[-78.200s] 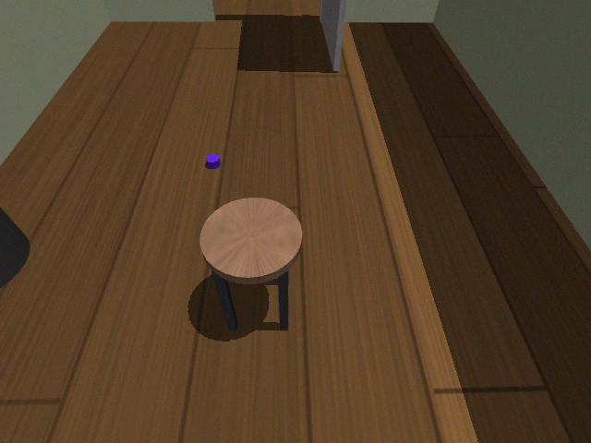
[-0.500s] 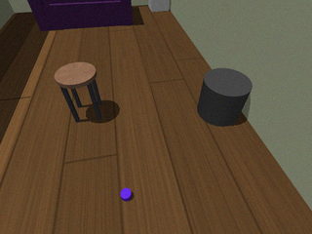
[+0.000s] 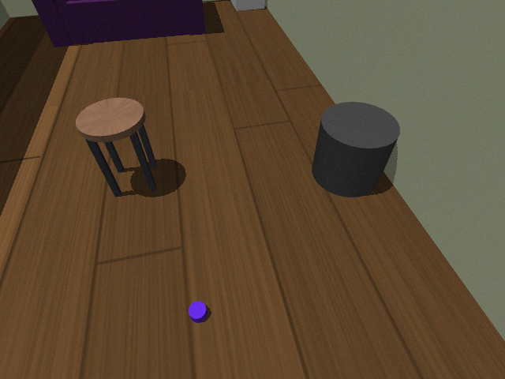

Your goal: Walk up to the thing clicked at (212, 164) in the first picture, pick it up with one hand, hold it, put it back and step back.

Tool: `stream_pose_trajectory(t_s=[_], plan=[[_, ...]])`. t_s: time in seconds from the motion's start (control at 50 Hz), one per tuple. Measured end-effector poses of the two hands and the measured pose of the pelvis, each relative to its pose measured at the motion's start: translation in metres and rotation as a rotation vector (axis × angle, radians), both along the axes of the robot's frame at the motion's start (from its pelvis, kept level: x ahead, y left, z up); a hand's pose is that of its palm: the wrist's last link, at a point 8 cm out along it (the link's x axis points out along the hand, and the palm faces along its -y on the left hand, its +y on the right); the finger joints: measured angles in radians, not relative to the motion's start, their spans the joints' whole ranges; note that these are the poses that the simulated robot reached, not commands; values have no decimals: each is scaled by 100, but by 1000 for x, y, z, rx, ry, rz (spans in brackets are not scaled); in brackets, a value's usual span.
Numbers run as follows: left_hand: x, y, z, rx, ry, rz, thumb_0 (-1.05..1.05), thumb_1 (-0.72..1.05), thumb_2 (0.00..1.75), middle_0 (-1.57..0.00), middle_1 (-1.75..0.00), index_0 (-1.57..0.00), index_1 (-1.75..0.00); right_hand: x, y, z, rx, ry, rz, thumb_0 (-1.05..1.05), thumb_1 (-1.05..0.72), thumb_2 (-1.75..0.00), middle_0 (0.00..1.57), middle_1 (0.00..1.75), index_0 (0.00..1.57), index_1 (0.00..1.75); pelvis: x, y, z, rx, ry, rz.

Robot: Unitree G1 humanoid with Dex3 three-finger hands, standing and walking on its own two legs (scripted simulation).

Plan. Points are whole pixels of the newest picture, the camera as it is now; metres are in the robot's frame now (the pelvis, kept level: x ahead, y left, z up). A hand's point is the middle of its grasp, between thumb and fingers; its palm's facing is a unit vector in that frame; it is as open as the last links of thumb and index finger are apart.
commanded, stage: stand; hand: left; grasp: from above
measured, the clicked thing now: (198, 311) +0.49 +0.25 -0.76
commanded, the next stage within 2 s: step back in 1.20 s
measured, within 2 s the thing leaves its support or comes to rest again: neither
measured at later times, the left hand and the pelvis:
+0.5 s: hand out of the picture +0.08 +0.24 -0.16, palm faces +0.00 -0.95 -0.33, open 7.4 cm; pelvis +0.01 +0.00 +0.00, yaw -1 degrees
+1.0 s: hand out of the picture +0.08 +0.24 -0.15, palm faces -0.01 -0.94 -0.34, open 7.4 cm; pelvis +0.01 -0.01 +0.00, yaw -1 degrees
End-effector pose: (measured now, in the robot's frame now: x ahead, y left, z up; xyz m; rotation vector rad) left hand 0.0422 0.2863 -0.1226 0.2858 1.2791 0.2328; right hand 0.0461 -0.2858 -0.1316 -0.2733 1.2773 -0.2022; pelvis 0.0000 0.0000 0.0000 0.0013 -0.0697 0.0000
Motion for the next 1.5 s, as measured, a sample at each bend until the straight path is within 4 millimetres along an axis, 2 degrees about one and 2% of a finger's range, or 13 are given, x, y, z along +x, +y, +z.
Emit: stream_pose_trajectory(t_s=[0.22,0.36,0.82,1.22,1.3,1.36,1.42,1.5], plan=[[25,-5,3,-7,-35,-14,0,90,90,-20,-30,-20,-30,15,-2,2,1,-21,3,0,-90,-90,20,30,20,30,7,-3,1,1,3,-7],[33,-7,4,-11,-52,-24,0,90,90,-20,-30,-20,-30,22,-2,4,1,-40,4,0,-90,-90,20,30,20,30,9,-4,2,1,3,-10],[27,1,5,3,-30,-27,0,90,90,-20,-30,-20,-30,18,-10,7,-13,-28,0,0,-90,-90,20,30,20,30,8,-5,2,3,9,-16],[38,0,6,1,-42,-36,0,90,90,-20,-30,-20,-30,24,-15,8,-14,-24,3,0,-90,-90,20,30,20,30,12,-7,2,2,23,-15],[40,8,3,12,-63,-22,0,90,90,-20,-30,-21,-30,25,-20,6,-33,-26,-1,0,-90,-90,20,30,20,30,2,-4,-4,-10,33,-14],[41,20,0,26,-65,-38,0,90,90,-20,-30,-21,-30,22,-20,7,-58,-23,-4,0,-90,-90,20,30,20,30,-6,5,-8,-5,40,-23],[48,36,-6,34,-75,-67,0,90,90,-20,-30,-21,-30,12,-15,10,-87,-21,-12,0,-91,-90,20,30,20,30,-13,19,-13,-4,54,-25],[63,59,-21,32,-115,-81,0,90,90,-20,-30,-21,-30,-11,-3,11,-139,12,-1,0,-91,-90,20,30,20,30,-24,37,-24,-12,60,-21]])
